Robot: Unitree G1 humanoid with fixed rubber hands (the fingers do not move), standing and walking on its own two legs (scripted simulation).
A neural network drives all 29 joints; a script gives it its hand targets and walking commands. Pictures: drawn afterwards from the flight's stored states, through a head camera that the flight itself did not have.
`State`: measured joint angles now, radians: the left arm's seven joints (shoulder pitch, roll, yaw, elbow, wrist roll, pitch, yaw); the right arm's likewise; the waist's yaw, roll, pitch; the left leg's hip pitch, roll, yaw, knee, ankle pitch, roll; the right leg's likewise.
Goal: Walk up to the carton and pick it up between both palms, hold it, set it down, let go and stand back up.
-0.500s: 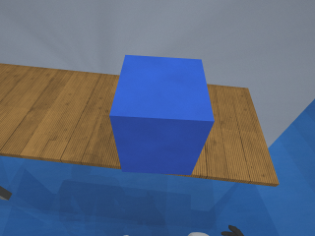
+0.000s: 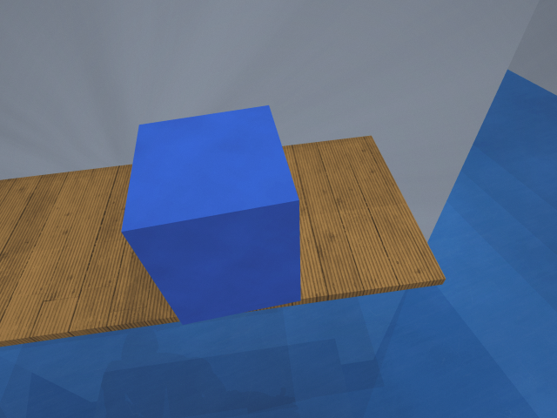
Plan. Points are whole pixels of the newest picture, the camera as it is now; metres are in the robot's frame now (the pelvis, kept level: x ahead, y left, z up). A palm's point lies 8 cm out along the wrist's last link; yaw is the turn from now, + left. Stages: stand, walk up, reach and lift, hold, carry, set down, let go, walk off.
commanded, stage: walk up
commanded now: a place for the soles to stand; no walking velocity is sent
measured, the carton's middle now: (224, 217) +0.42 +0.10 +0.07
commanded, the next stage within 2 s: none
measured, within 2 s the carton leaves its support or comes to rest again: neither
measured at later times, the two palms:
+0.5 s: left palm out of the picture -0.02 +0.24 -0.13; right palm out of the picture +0.01 -0.22 -0.13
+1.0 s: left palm out of the picture +0.00 +0.25 -0.13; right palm out of the picture +0.05 -0.23 -0.13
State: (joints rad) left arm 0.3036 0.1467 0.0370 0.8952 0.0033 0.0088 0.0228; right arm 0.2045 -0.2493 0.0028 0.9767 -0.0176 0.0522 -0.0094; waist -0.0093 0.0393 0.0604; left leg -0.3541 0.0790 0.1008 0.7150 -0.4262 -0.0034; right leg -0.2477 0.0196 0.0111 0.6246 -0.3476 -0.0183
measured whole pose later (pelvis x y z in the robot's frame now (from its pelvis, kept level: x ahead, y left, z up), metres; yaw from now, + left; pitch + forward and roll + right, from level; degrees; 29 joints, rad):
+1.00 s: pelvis -0.02 +0.01 +0.01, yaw +8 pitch -1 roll -1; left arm 0.21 0.22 -0.02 1.02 0.00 0.00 0.02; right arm 0.22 -0.22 0.02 1.05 0.00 0.00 -0.01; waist -0.01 0.00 0.04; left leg -0.32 0.00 -0.02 0.52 -0.18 0.01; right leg -0.21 -0.04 -0.11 0.52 -0.29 0.00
